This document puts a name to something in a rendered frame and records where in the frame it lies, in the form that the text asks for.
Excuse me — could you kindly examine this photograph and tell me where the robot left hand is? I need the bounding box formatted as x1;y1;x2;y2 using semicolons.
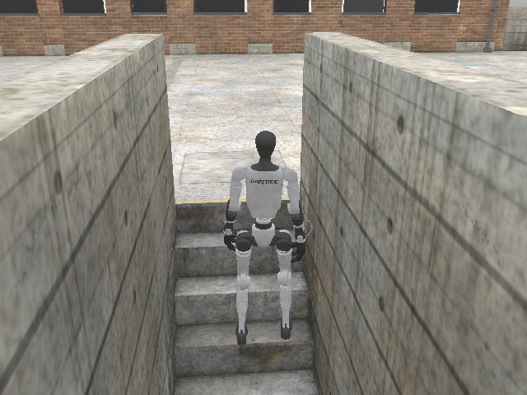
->
224;232;237;251

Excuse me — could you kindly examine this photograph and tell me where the left robot forearm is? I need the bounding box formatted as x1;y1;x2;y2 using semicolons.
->
223;199;237;235

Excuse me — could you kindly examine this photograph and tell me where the robot foot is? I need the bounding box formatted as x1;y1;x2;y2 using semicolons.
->
236;324;248;345
281;318;292;340

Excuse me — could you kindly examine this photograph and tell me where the left robot foot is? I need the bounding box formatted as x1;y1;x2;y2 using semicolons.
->
236;324;248;345

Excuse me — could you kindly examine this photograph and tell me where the robot right hand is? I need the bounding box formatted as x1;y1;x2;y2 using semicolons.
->
286;242;305;263

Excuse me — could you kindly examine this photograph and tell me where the right robot forearm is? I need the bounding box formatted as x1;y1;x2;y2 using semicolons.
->
291;202;305;243

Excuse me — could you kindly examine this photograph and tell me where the robot left upper arm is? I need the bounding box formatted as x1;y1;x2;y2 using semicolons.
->
228;166;248;211

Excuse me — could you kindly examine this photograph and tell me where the robot right upper arm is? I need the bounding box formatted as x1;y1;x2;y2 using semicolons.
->
282;167;300;214

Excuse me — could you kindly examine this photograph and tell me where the right robot foot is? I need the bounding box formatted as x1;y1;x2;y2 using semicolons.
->
281;318;292;340

